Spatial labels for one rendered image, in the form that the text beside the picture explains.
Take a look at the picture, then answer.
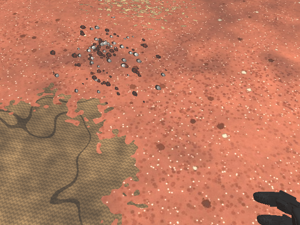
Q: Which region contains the robot right hand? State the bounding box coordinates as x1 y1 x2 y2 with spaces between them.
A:
253 190 300 225

